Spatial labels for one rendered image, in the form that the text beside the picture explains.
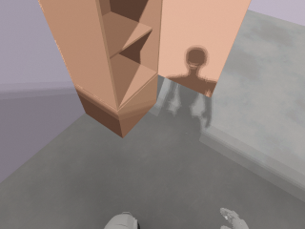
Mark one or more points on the robot left shin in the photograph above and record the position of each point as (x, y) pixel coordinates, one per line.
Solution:
(126, 213)

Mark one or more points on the robot left thigh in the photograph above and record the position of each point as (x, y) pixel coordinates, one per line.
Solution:
(122, 221)

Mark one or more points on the robot right hand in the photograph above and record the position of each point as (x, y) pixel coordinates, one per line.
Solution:
(233, 219)

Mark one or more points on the cupboard door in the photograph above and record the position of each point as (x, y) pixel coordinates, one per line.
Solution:
(196, 38)

